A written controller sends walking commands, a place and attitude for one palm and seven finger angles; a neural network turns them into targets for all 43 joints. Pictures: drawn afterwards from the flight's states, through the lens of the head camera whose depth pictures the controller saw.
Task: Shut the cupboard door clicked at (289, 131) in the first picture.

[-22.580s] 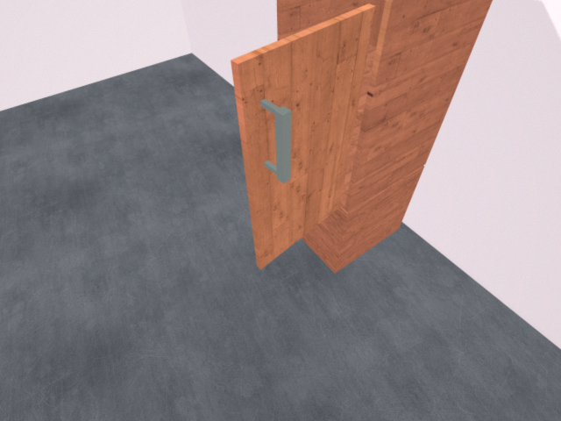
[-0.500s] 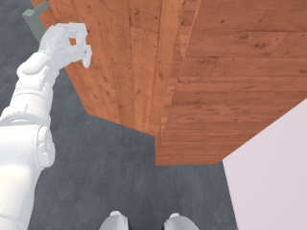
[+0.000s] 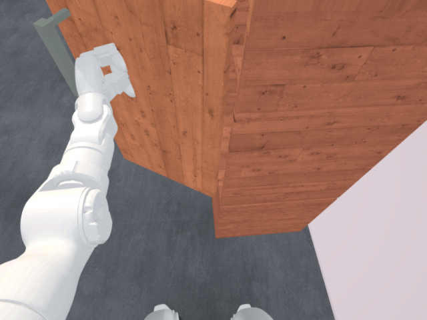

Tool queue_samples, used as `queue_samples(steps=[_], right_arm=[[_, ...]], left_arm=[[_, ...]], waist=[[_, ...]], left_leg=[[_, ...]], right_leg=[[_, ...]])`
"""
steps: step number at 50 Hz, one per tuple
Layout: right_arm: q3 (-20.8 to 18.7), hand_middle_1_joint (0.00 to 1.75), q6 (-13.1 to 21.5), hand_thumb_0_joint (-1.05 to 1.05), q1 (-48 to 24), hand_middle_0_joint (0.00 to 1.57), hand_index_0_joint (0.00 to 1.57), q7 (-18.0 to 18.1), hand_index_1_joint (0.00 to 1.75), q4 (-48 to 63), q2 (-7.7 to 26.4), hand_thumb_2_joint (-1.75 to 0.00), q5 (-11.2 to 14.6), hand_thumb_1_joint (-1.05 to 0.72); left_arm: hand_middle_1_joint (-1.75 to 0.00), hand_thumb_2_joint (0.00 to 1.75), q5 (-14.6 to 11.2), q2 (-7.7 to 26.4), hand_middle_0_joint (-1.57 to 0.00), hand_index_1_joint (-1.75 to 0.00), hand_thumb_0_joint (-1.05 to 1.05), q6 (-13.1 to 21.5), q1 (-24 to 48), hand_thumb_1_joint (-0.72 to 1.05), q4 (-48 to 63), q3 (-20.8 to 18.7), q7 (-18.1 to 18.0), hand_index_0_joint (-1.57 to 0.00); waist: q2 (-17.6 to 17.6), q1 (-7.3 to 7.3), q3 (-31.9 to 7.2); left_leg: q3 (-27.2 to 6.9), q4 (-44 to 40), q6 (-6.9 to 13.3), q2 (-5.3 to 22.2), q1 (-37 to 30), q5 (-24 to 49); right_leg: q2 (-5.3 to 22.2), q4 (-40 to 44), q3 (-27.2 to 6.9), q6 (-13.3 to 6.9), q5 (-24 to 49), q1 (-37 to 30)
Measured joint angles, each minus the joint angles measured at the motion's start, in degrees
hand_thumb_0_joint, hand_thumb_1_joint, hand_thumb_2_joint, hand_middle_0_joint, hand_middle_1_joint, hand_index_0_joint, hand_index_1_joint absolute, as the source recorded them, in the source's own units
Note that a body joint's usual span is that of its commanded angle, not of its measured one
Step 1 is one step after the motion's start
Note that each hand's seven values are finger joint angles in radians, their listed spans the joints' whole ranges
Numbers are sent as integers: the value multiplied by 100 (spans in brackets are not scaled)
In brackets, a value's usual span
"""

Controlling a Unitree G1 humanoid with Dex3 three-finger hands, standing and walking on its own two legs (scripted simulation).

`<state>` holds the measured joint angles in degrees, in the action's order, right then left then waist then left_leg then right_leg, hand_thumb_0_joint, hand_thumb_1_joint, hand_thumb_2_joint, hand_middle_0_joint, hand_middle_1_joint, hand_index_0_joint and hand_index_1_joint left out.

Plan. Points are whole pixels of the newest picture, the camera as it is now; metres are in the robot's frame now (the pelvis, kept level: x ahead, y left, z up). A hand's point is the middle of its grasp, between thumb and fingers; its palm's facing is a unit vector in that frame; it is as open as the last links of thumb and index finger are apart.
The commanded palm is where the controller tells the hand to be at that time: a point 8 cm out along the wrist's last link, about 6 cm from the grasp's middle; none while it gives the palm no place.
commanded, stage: pull the fist back off the door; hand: left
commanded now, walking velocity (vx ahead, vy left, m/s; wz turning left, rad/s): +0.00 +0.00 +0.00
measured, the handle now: (72, 56) +0.60 +0.21 +0.13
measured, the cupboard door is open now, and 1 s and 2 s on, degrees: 60 60 60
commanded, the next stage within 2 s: draw the hand back to the body in 0.54 s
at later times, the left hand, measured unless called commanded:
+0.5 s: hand (125, 115) +0.44 +0.10 +0.14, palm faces +0.10 -1.00 +0.01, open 3.1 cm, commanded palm +0.41 +0.15 +0.14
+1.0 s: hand (85, 141) +0.38 +0.15 +0.15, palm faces +0.11 -0.99 -0.01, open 3.1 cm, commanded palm +0.34 +0.19 +0.16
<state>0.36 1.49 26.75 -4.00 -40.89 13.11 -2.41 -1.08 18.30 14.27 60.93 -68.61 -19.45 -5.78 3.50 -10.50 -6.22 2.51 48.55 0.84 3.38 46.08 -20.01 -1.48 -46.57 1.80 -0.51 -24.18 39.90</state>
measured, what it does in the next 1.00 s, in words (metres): stands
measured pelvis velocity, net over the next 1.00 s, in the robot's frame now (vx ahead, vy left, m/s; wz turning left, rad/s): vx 0.01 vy -0.02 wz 0.01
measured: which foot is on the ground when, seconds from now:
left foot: down 0.00-1.00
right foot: down 0.00-1.00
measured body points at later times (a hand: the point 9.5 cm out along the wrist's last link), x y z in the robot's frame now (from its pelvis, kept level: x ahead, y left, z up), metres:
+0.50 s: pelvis +0.01 -0.02 +0.02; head +0.04 -0.03 +0.47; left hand +0.43 +0.15 +0.14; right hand +0.11 -0.28 -0.10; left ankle +0.03 +0.11 -0.70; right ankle -0.02 -0.12 -0.70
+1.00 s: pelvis +0.01 -0.02 +0.03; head +0.02 -0.04 +0.48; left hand +0.37 +0.20 +0.16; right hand +0.09 -0.27 -0.10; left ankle +0.03 +0.11 -0.70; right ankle -0.02 -0.12 -0.70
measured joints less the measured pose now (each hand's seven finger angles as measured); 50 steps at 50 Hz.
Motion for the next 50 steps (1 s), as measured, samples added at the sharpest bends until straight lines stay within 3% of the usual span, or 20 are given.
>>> queue_samples(steps=[8,16,23,29,37,43,50], right_arm=[[-102,30,-124,1,111,20,20,99,30,72,66,-90,147,-90],[-250,30,-111,1,-304,20,20,216,30,133,211,-90,303,-90],[-244,30,-24,1,-901,20,19,316,30,217,255,-90,358,-91],[-142,30,8,1,-1217,20,19,368,30,301,167,-90,394,-91],[-23,30,-44,1,-1091,20,20,356,30,262,47,-90,374,-90],[-45,30,-212,1,-702,20,20,376,30,304,71,-90,434,-90],[-121,30,-188,2,-642,20,20,549,30,246,155,-90,558,-90]], left_arm=[[-150,91,-246,-220,-129,-150,1,207,-1056,91,751,-11,232,-130],[-150,90,-538,-635,-129,-150,1,44,-2041,90,1764,564,312,-130],[-150,90,-558,-947,-130,-150,1,-36,-2393,90,2197,954,221,-130],[-150,90,-561,-957,-130,-150,1,-97,-2290,90,2111,1098,190,-130],[-150,90,-599,-845,-130,-150,1,-89,-2078,90,1861,884,295,-130],[-150,90,-755,-723,-129,-150,1,-239,-3112,90,2880,661,589,-130],[-150,90,-1026,-685,-129,-150,1,-665,-4450,90,4570,852,811,-130]], waist=[[21,193,-6],[-40,498,65],[-115,659,128],[-134,689,169],[-113,667,138],[-61,699,99],[-26,871,183]], left_leg=[[127,-454,-52,39,-772,64],[51,-734,-100,-4,-1297,162],[-30,-821,-123,-63,-1525,233],[-78,-846,-141,-90,-1595,278],[-47,-864,-151,-85,-1542,299],[105,-1093,-137,-62,-1862,303],[103,-1358,-116,-86,-2374,343]], right_leg=[[-45,394,-127,-41,84,-685],[-22,644,-46,-85,130,-1232],[25,658,40,-109,122,-1463],[47,633,89,-127,118,-1532],[45,604,57,-138,127,-1442],[25,798,-96,-117,173,-1685],[37,1155,-93,-91,260,-2245]])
